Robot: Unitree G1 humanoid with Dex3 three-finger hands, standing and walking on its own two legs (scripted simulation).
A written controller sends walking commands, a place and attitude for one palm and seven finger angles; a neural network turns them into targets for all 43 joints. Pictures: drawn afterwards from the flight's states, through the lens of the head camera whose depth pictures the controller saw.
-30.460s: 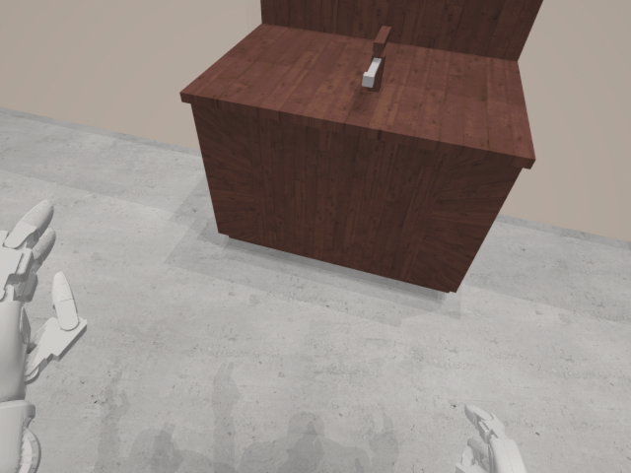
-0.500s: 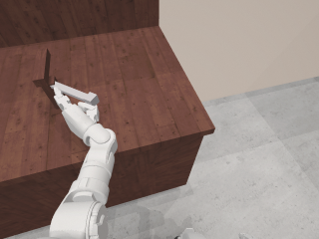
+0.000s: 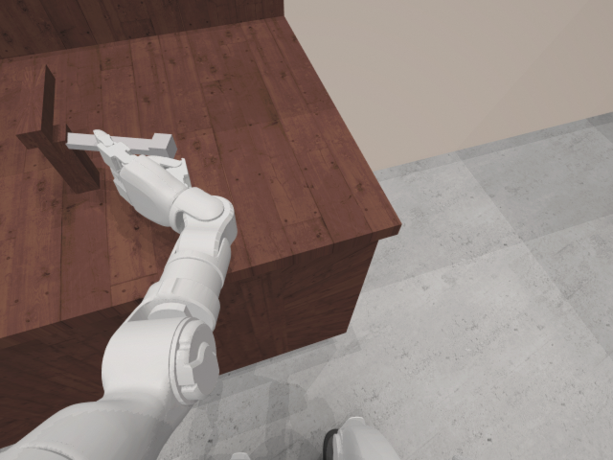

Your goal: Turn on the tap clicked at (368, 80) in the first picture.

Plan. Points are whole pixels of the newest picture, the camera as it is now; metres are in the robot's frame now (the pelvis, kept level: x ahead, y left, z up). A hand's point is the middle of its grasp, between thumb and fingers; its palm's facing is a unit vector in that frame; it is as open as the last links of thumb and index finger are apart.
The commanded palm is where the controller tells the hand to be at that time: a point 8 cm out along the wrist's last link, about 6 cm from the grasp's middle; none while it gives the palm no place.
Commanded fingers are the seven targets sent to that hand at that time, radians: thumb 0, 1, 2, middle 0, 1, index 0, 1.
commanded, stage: push the lever round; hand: left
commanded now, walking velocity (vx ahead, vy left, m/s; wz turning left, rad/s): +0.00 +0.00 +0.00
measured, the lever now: (163, 148) +0.52 +0.17 +0.09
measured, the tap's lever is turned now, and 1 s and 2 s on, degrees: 66 81 81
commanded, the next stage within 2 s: lift the hand up off the lever in 0.32 s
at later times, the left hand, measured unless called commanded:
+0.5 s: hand (184, 150) +0.52 +0.14 +0.08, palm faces +0.79 -0.60 -0.15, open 7.8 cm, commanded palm +0.46 +0.16 +0.09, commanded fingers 0.00 0.90 0.90 -0.15 -0.15 -0.15 -0.15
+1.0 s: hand (178, 146) +0.51 +0.15 +0.10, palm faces +0.77 -0.62 -0.14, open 7.8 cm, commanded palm +0.45 +0.16 +0.11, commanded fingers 0.00 0.90 0.90 -0.15 -0.15 -0.15 -0.15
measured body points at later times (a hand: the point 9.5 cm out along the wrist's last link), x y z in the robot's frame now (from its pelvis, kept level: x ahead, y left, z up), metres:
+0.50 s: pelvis +0.01 +0.00 +0.00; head +0.11 -0.01 +0.44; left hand +0.48 +0.17 +0.09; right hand +0.02 -0.26 -0.13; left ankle -0.03 +0.14 -0.69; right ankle +0.08 -0.10 -0.69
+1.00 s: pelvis +0.02 +0.00 +0.01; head +0.10 +0.00 +0.45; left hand +0.47 +0.18 +0.11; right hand +0.06 -0.24 -0.13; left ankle -0.03 +0.14 -0.69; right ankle +0.08 -0.10 -0.69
